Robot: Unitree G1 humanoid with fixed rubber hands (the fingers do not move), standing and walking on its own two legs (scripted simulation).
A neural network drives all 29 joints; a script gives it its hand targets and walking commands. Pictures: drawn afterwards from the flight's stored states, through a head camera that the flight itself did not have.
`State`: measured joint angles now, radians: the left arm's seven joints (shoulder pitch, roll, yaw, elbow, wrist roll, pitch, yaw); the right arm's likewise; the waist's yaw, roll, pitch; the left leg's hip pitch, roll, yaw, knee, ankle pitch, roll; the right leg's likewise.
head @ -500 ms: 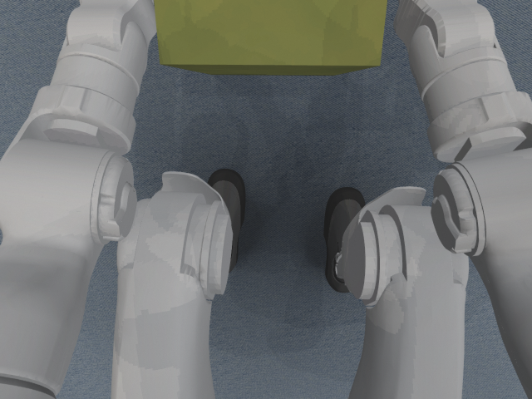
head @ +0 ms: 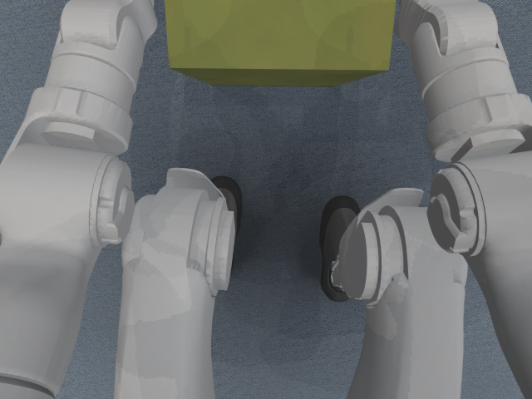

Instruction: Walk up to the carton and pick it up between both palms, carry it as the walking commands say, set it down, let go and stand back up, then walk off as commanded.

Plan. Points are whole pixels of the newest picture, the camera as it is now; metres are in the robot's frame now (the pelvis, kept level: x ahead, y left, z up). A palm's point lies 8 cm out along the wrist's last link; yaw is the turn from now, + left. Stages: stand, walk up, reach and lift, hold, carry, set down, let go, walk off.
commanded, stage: reach and lift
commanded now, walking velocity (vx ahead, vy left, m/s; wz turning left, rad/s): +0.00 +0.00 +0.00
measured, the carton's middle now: out of the picture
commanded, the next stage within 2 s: none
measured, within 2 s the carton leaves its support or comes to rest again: neither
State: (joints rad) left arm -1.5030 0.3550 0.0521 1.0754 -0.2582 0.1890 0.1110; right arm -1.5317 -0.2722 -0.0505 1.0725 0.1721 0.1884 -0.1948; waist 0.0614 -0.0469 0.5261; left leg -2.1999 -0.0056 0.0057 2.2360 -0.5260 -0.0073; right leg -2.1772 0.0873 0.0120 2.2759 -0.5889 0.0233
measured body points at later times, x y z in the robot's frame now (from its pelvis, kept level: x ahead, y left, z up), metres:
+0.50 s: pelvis -0.01 +0.00 +0.03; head +0.35 +0.04 +0.29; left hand +0.56 +0.21 -0.10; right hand +0.58 -0.08 -0.10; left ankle +0.13 +0.12 -0.32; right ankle +0.12 -0.11 -0.32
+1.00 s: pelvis -0.02 +0.00 +0.07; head +0.32 +0.03 +0.34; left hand +0.54 +0.20 -0.04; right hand +0.56 -0.09 -0.04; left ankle +0.13 +0.12 -0.32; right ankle +0.12 -0.11 -0.32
